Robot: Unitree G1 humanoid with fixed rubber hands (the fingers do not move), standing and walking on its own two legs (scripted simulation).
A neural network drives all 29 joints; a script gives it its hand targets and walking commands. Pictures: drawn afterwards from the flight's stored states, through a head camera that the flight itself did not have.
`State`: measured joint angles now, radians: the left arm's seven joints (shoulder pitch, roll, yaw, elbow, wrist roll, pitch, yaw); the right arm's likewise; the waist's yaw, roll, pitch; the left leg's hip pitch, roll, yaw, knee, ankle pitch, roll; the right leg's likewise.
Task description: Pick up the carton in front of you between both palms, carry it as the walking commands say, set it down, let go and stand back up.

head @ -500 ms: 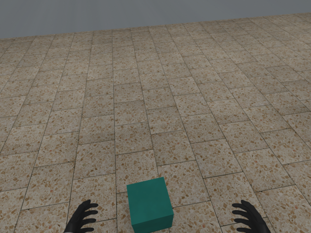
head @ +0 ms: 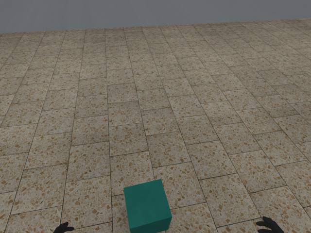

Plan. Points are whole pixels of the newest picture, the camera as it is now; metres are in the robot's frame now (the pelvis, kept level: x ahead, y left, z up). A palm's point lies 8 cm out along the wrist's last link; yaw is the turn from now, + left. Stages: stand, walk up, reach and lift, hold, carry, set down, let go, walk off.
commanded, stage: stand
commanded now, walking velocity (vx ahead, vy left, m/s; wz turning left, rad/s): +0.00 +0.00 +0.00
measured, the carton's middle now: (146, 209) +0.40 +0.05 -0.65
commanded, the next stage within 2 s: none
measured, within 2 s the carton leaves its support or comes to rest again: neither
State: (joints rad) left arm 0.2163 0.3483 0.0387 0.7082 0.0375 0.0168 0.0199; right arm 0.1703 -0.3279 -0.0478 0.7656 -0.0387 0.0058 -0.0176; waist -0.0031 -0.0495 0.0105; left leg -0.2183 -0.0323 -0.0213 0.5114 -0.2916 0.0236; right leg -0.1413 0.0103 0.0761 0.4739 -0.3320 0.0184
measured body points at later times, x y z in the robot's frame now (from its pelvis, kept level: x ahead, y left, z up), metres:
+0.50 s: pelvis -0.01 +0.00 +0.00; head -0.01 +0.02 +0.45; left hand +0.12 +0.30 -0.11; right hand +0.11 -0.30 -0.09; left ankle -0.01 +0.10 -0.74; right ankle -0.05 -0.14 -0.74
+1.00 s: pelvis -0.02 +0.00 +0.01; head -0.02 +0.01 +0.46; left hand +0.08 +0.30 -0.11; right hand +0.09 -0.31 -0.10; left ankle -0.01 +0.10 -0.74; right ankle -0.05 -0.14 -0.74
